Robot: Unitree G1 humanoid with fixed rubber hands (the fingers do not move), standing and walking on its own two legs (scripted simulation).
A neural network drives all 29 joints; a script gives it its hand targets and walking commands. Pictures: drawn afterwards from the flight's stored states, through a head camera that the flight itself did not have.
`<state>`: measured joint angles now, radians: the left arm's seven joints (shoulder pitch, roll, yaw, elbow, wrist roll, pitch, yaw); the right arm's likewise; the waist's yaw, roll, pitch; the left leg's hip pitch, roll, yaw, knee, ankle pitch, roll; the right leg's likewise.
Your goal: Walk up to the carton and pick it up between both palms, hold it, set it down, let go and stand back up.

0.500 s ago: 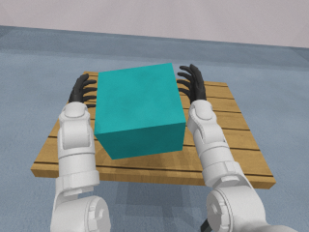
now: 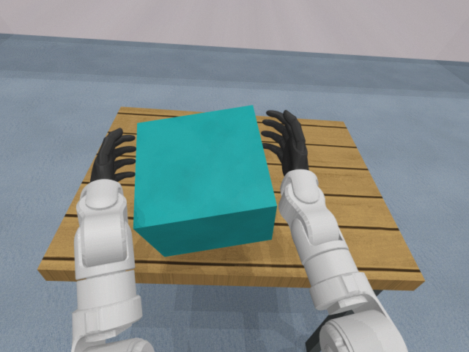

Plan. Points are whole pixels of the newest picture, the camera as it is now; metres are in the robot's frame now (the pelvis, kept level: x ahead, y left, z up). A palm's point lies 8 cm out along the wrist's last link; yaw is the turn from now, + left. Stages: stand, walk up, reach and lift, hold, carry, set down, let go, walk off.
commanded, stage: hold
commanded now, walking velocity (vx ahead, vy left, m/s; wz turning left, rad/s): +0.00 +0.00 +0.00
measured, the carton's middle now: (207, 183) +0.38 +0.00 +0.10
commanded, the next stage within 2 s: set down in 1.24 s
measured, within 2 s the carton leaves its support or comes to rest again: neither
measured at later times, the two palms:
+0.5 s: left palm (100, 182) +0.33 +0.15 +0.17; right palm (297, 160) +0.33 -0.13 +0.20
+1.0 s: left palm (104, 176) +0.36 +0.16 +0.16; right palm (287, 156) +0.36 -0.13 +0.18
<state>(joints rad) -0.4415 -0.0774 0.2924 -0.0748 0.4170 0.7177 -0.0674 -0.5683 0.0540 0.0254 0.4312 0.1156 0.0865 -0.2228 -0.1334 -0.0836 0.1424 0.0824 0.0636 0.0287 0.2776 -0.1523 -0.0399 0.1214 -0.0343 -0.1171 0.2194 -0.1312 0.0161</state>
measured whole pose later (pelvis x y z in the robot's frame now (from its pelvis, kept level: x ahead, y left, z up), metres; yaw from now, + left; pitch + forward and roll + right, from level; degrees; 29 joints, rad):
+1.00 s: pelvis +0.00 +0.00 +0.00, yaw +1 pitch -12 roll -1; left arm -0.50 -0.08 0.34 0.00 0.45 0.72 -0.10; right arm -0.63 0.06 -0.01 0.52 0.09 0.09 -0.21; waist -0.13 -0.09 0.15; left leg 0.11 0.06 0.03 0.25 -0.14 -0.04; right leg 0.15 -0.03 -0.12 0.21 -0.14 0.01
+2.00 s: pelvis +0.01 +0.00 +0.00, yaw +1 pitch -9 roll +0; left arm -0.50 -0.06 0.32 0.31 0.39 0.37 -0.05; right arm -0.58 0.10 -0.14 0.65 -0.06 -0.20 -0.17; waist -0.13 -0.09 0.09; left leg 0.06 0.05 0.03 0.25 -0.15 -0.03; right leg 0.09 -0.05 -0.13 0.23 -0.16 0.02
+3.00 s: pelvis +0.02 +0.01 +0.00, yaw -2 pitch -5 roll +0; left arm -0.58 -0.10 0.39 0.61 0.40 0.22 -0.04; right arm -0.60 0.10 -0.34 0.78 -0.19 -0.18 -0.11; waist -0.14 -0.05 0.08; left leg 0.00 0.05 0.08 0.24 -0.15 -0.03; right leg 0.00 -0.05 -0.10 0.24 -0.15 0.02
